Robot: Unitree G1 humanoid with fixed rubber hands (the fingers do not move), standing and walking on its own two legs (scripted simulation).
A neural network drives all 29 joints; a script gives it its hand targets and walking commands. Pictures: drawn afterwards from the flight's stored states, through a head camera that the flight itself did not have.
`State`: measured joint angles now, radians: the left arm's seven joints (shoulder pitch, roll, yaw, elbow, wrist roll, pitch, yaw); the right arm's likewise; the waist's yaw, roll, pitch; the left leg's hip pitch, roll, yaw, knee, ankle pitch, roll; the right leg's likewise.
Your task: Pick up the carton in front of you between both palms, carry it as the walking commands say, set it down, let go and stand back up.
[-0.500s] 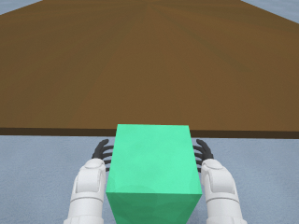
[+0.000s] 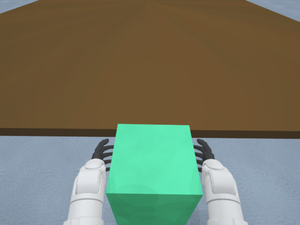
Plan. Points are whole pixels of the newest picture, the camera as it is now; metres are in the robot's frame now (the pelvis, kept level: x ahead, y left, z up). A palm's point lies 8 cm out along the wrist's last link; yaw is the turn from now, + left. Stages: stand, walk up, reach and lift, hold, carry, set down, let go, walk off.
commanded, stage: hold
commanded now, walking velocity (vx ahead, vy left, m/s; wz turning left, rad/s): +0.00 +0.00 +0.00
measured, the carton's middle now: (152, 176) +0.30 +0.00 -0.02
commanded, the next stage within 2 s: carry in 0.50 s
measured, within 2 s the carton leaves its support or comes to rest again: neither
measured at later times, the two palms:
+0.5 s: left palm (97, 166) +0.28 +0.15 +0.05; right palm (208, 166) +0.29 -0.15 +0.05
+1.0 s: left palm (103, 130) +0.39 +0.15 +0.08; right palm (200, 130) +0.40 -0.15 +0.07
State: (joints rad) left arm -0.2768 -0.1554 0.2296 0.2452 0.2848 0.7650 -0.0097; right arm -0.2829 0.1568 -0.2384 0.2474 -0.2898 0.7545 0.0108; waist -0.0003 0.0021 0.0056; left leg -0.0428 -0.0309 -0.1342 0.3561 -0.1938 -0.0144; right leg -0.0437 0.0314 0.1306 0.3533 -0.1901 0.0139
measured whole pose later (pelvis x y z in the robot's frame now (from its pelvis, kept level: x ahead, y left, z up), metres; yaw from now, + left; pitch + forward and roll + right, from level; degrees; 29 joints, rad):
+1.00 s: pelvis +0.13 +0.00 -0.01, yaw -1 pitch +6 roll +1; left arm -0.12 -0.13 0.14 -0.31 0.10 1.17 0.09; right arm -0.16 0.14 -0.08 -0.25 -0.12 1.14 -0.09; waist 0.01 0.01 -0.17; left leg -0.24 0.03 0.15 0.45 -0.31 0.02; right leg -0.38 -0.05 -0.08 0.83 -0.52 -0.01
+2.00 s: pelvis +0.71 -0.01 -0.01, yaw +0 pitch +4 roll +0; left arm -0.63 -0.03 0.20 -0.23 0.08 1.32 0.12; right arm -0.65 0.05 -0.22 -0.20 -0.07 1.30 -0.12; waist -0.01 -0.02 0.03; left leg -0.21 0.01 0.22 0.48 -0.33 0.06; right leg -0.55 -0.03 -0.12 0.60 -0.09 -0.03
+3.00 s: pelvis +0.88 +0.02 -0.01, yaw +4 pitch +4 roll +0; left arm -0.64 -0.05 0.21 0.06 0.09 1.21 0.13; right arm -0.61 0.02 -0.23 0.03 -0.07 1.20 -0.12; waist 0.00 0.01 -0.02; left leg -0.17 -0.02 0.12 0.70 -0.37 0.03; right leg -0.36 0.02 -0.17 0.50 -0.15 -0.08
